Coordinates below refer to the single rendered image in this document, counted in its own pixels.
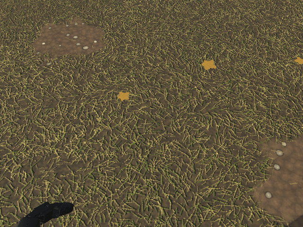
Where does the left robot hand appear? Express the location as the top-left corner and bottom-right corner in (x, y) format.
(16, 201), (74, 227)

